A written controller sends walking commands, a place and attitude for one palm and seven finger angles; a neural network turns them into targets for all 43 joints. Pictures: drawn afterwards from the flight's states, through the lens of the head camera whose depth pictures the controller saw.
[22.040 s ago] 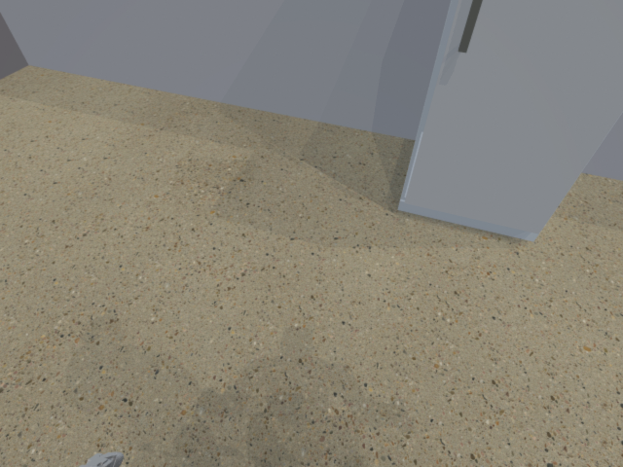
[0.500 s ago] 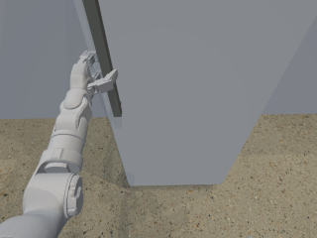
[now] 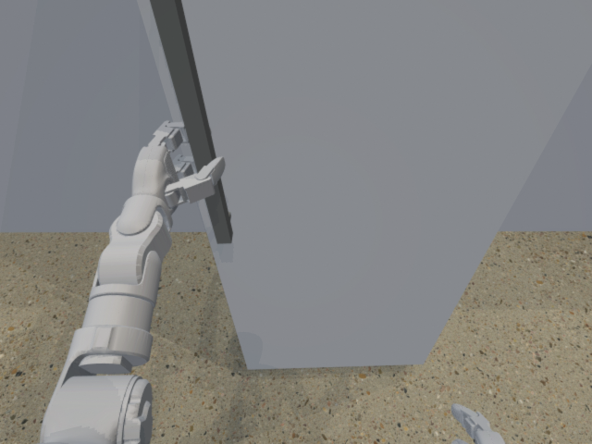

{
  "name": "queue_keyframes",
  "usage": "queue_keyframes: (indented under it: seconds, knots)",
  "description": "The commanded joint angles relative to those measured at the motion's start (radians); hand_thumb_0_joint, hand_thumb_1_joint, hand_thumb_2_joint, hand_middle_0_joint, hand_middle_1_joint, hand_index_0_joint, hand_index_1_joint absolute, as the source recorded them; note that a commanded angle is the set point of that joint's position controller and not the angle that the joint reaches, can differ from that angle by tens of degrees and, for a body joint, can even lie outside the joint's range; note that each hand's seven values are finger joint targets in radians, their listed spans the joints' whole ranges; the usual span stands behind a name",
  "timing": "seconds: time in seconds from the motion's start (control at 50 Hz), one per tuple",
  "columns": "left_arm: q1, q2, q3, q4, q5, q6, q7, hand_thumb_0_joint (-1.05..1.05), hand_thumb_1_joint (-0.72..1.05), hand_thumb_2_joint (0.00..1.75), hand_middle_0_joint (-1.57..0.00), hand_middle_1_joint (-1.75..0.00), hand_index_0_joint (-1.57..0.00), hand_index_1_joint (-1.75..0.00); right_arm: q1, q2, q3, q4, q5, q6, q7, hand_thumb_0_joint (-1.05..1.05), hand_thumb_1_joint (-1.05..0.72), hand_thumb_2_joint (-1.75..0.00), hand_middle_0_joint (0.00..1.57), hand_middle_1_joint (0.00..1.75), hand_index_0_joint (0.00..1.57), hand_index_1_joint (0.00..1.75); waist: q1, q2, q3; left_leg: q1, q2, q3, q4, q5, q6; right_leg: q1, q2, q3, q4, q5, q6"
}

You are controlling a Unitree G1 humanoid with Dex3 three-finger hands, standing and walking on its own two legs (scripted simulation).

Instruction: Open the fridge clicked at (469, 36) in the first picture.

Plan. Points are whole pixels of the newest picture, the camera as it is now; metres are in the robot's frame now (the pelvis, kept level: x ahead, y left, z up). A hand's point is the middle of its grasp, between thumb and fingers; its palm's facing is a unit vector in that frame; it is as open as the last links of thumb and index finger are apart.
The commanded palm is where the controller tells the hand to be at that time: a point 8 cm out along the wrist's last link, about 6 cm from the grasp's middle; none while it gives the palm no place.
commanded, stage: pull the door a little, standing still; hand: left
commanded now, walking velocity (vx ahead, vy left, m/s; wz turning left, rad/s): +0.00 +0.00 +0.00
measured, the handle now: (200, 117) +0.47 +0.15 +0.24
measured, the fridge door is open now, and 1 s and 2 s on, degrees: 2 29 50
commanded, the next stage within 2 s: walk backward, drawing the door open in 0.14 s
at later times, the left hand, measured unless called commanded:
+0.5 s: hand (207, 250) +0.29 +0.11 +0.17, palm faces +0.04 -0.98 -0.17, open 7.9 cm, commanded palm +0.26 +0.16 +0.18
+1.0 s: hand (248, 352) +0.17 +0.05 +0.17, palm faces +0.09 -0.97 -0.20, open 7.7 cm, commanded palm +0.14 +0.10 +0.18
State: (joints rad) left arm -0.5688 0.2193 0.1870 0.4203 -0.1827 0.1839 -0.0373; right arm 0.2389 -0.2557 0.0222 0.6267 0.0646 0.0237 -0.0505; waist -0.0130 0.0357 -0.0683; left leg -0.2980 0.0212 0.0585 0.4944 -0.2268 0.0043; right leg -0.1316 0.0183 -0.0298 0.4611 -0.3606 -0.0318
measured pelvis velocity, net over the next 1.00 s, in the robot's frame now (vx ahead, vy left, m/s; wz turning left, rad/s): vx -0.08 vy -0.07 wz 0.21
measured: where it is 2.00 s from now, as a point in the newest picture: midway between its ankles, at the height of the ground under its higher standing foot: outside the picture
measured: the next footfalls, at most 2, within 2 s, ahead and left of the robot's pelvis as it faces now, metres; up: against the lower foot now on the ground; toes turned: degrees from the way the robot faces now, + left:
left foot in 1.04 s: -0.07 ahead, +0.08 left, +0.00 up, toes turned +13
right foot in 1.26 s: +0.05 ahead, -0.28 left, +0.00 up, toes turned +24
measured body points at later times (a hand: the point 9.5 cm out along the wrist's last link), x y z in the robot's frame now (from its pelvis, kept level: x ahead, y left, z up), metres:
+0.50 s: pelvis -0.02 -0.01 +0.00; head -0.01 -0.04 +0.45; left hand +0.28 +0.17 +0.18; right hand +0.17 -0.24 -0.09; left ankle +0.02 +0.12 -0.74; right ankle -0.08 -0.10 -0.74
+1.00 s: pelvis -0.08 -0.07 +0.00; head -0.05 -0.10 +0.44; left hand +0.16 +0.10 +0.18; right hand +0.10 -0.27 -0.13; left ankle -0.08 +0.08 -0.72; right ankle -0.08 -0.09 -0.74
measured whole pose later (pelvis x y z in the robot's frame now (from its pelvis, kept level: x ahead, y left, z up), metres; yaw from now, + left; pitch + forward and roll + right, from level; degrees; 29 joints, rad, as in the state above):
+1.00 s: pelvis -0.08 -0.07 +0.00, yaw +12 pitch +1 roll +1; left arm 0.12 0.19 -0.10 -0.46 -0.03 0.00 0.06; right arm 0.21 -0.17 -0.01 0.65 0.00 -0.02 -0.08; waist -0.06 0.06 0.04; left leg -0.40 0.02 0.00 0.70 -0.30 0.00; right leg -0.25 0.06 -0.18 0.51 -0.29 -0.14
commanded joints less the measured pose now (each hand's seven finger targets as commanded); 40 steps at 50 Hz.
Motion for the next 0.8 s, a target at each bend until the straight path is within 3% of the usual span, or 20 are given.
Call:
queue_keyframes:
  seconds: [0.0, 0.04, 0.06, 0.16, 0.22, 0.24, 0.26, 0.28, 0.3, 0.34, 0.38, 0.44, 0.5, 0.54, 0.58, 0.6, 0.64, 0.7, 0.74, 0.78]
  knots:
    - [-0.266, 0.159, 0.046, -0.291, -0.007, -0.056, -0.022, 0.0, 0.9, 0.9, -0.45, -1.4, -0.45, -1.4, -0.076, -0.11, -0.045, -0.159, -0.004, -0.037, -0.007, 0.0, -0.9, -0.9, 0.2, 0.3, 0.2, 0.3, 0.032, -0.075, -0.305, 0.299, -0.023, -0.031, 0.022, 0.484, 0.049, -0.007, 0.005, -0.005, -0.01, 0.707, 0.026]
    - [-0.18, 0.158, 0.05, -0.345, -0.017, -0.055, -0.03, 0.0, 0.9, 0.9, -0.45, -1.4, -0.45, -1.4, -0.094, -0.111, -0.043, -0.179, -0.004, -0.035, -0.004, 0.0, -0.9, -0.9, 0.2, 0.3, 0.2, 0.3, 0.045, -0.105, -0.305, 0.284, -0.026, -0.025, 0.017, 0.484, 0.051, 0.035, -0.002, -0.007, -0.009, 0.743, 0.03]
    - [-0.158, 0.16, 0.048, -0.403, -0.017, -0.055, -0.035, 0.0, 0.9, 0.9, -0.45, -1.4, -0.45, -1.4, -0.114, -0.106, -0.041, -0.189, 0.0, -0.035, -0.001, 0.0, -0.9, -0.9, 0.2, 0.3, 0.2, 0.3, 0.049, -0.067, -0.299, 0.292, -0.024, -0.021, 0.011, 0.487, 0.05, 0.032, -0.005, -0.002, -0.008, 0.758, 0.032]
    - [0.071, 0.158, 0.054, -0.589, -0.028, -0.013, -0.047, 0.0, 0.9, 0.9, -0.45, -1.4, -0.45, -1.4, -0.171, -0.096, -0.029, -0.232, 0.002, -0.026, 0.005, 0.0, -0.9, -0.9, 0.2, 0.3, 0.2, 0.3, 0.07, -0.068, -0.271, 0.283, -0.022, -0.016, -0.004, 0.473, 0.046, 0.054, -0.011, -0.003, -0.008, 0.778, 0.037]
    - [0.132, 0.157, 0.05, -0.741, -0.036, 0.023, -0.047, 0.0, 0.9, 0.9, -0.45, -1.4, -0.45, -1.4, -0.199, -0.087, -0.02, -0.248, 0.002, -0.024, 0.006, 0.0, -0.9, -0.9, 0.2, 0.3, 0.2, 0.3, 0.07, -0.042, -0.262, 0.291, -0.023, -0.017, -0.01, 0.46, 0.042, 0.05, -0.013, -0.002, -0.013, 0.774, 0.039]
    - [-0.136, 0.325, 0.058, -0.828, 0.059, -0.125, 0.031, 0.0, 0.9, 0.9, -0.45, -1.4, -0.45, -1.4, -0.17, -0.085, -0.001, -0.266, -0.007, -0.017, -0.019, 0.0, -0.9, -0.9, 0.2, 0.3, 0.2, 0.3, 0.009, 0.007, -0.017, 0.255, 0.003, -0.006, 0.045, 0.384, 0.064, -0.165, -0.069, 0.071, -0.12, 0.68, 0.101]
    - [0.029, 0.209, 0.014, -0.687, 0.07, -0.172, 0.059, 0.0, 0.9, 0.9, -0.45, -1.4, -0.45, -1.4, -0.178, -0.082, -0.016, -0.204, -0.032, -0.007, -0.022, 0.0, -0.9, -0.9, 0.2, 0.3, 0.2, 0.3, 0.016, -0.069, -0.061, 0.268, 0.008, -0.027, 0.076, 0.379, 0.069, -0.166, -0.068, 0.051, -0.127, 0.658, 0.115]
    - [0.149, 0.147, -0.049, -0.666, 0.079, -0.196, 0.063, 0.0, 0.9, 0.9, -0.45, -1.4, -0.45, -1.4, -0.176, -0.08, -0.022, -0.21, -0.04, 0.004, -0.023, 0.0, -0.9, -0.9, 0.2, 0.3, 0.2, 0.3, 0.019, -0.1, -0.082, 0.29, 0.018, -0.027, 0.068, 0.399, 0.068, -0.159, -0.07, 0.036, -0.116, 0.68, 0.122]
    - [0.165, 0.145, -0.066, -0.713, 0.086, -0.223, 0.066, 0.0, 0.9, 0.9, -0.45, -1.4, -0.45, -1.4, -0.173, -0.08, -0.026, -0.22, -0.042, 0.014, -0.022, 0.0, -0.9, -0.9, 0.2, 0.3, 0.2, 0.3, 0.016, -0.115, -0.122, 0.314, 0.025, -0.032, 0.059, 0.443, 0.067, -0.142, -0.066, 0.028, -0.095, 0.7, 0.128]
    - [0.175, 0.169, -0.06, -0.788, 0.094, -0.267, 0.076, 0.0, 0.9, 0.9, -0.45, -1.4, -0.45, -1.4, -0.183, -0.077, -0.032, -0.226, -0.045, 0.029, -0.027, 0.0, -0.9, -0.9, 0.2, 0.3, 0.2, 0.3, 0.008, -0.07, -0.171, 0.39, 0.042, -0.036, 0.047, 0.534, 0.065, -0.157, -0.059, 0.016, -0.071, 0.655, 0.119]
    - [0.209, 0.148, -0.079, -0.856, 0.1, -0.292, 0.085, 0.0, 0.9, 0.9, -0.45, -1.4, -0.45, -1.4, -0.179, -0.066, -0.033, -0.235, -0.048, 0.04, -0.024, 0.0, -0.9, -0.9, 0.2, 0.3, 0.2, 0.3, -0.001, -0.005, -0.229, 0.432, 0.062, -0.051, 0.048, 0.643, 0.071, -0.146, -0.05, 0.014, -0.033, 0.609, 0.114]
    - [0.276, 0.158, -0.079, -0.903, 0.106, -0.311, 0.097, 0.0, 0.9, 0.9, -0.45, -1.4, -0.45, -1.4, -0.173, -0.057, -0.033, -0.244, -0.051, 0.048, -0.022, 0.0, -0.9, -0.9, 0.2, 0.3, 0.2, 0.3, -0.007, -0.01, -0.25, 0.437, 0.074, -0.062, 0.043, 0.651, 0.063, -0.14, -0.048, 0.004, -0.04, 0.544, 0.101]
    - [0.299, 0.131, -0.107, -0.961, 0.108, -0.325, 0.101, 0.0, 0.9, 0.9, -0.45, -1.4, -0.45, -1.4, -0.178, -0.038, -0.028, -0.257, -0.053, 0.045, -0.018, 0.0, -0.9, -0.9, 0.2, 0.3, 0.2, 0.3, -0.017, -0.017, -0.237, 0.4, 0.079, -0.081, 0.027, 0.626, 0.057, -0.135, -0.045, 0.0, -0.051, 0.489, 0.092]
    - [0.322, 0.142, -0.108, -0.977, 0.111, -0.33, 0.104, 0.0, 0.9, 0.9, -0.45, -1.4, -0.45, -1.4, -0.171, -0.038, -0.027, -0.253, -0.056, 0.039, -0.019, 0.0, -0.9, -0.9, 0.2, 0.3, 0.2, 0.3, -0.023, -0.007, -0.218, 0.382, 0.083, -0.105, -0.005, 0.573, 0.05, -0.14, -0.037, -0.016, -0.049, 0.397, 0.083]
    - [0.323, 0.099, -0.15, -1.005, 0.11, -0.33, 0.099, 0.0, 0.9, 0.9, -0.45, -1.4, -0.45, -1.4, -0.179, -0.025, -0.022, -0.257, -0.055, 0.031, -0.016, 0.0, -0.9, -0.9, 0.2, 0.3, 0.2, 0.3, -0.032, 0.009, -0.182, 0.325, 0.093, -0.141, -0.044, 0.484, 0.051, -0.148, -0.023, -0.014, -0.049, 0.305, 0.081]
    - [0.324, 0.107, -0.146, -1.021, 0.111, -0.33, 0.1, 0.0, 0.9, 0.9, -0.45, -1.4, -0.45, -1.4, -0.181, -0.024, -0.024, -0.252, -0.057, 0.027, -0.018, 0.0, -0.9, -0.9, 0.2, 0.3, 0.2, 0.3, -0.034, 0.028, -0.171, 0.299, 0.1, -0.169, -0.075, 0.427, 0.054, -0.145, -0.013, -0.009, -0.044, 0.265, 0.08]
    - [0.342, 0.117, -0.148, -1.028, 0.107, -0.326, 0.1, 0.0, 0.9, 0.9, -0.45, -1.4, -0.45, -1.4, -0.179, -0.033, -0.029, -0.239, -0.059, 0.015, -0.023, 0.0, -0.9, -0.9, 0.2, 0.3, 0.2, 0.3, -0.039, 0.057, -0.131, 0.229, 0.12, -0.248, -0.171, 0.232, 0.062, -0.138, 0.011, -0.002, -0.021, 0.125, 0.071]
    - [0.36, 0.078, -0.178, -1.063, 0.109, -0.32, 0.098, 0.0, 0.9, 0.9, -0.45, -1.4, -0.45, -1.4, -0.204, -0.025, -0.03, -0.23, -0.066, -0.004, -0.026, 0.0, -0.9, -0.9, 0.2, 0.3, 0.2, 0.3, -0.033, 0.121, -0.103, 0.081, 0.181, -0.389, -0.312, -0.061, 0.093, -0.078, 0.025, 0.031, 0.032, -0.017, 0.045]
    - [0.373, 0.108, -0.157, -1.089, 0.119, -0.314, 0.102, 0.0, 0.9, 0.9, -0.45, -1.4, -0.45, -1.4, -0.213, -0.028, -0.041, -0.22, -0.066, -0.013, -0.028, 0.0, -0.9, -0.9, 0.2, 0.3, 0.2, 0.3, -0.027, 0.098, -0.105, 0.037, 0.161, -0.377, -0.333, -0.139, 0.082, -0.023, 0.027, 0.034, -0.012, -0.015, 0.032]
    - [0.392, 0.076, -0.187, -1.102, 0.122, -0.313, 0.096, 0.0, 0.9, 0.9, -0.45, -1.4, -0.45, -1.4, -0.231, -0.006, -0.043, -0.209, -0.062, -0.03, -0.027, 0.0, -0.9, -0.9, 0.2, 0.3, 0.2, 0.3, -0.02, 0.035, -0.126, 0.021, 0.116, -0.299, -0.294, -0.155, 0.059, 0.007, 0.014, 0.035, -0.094, -0.01, 0.027]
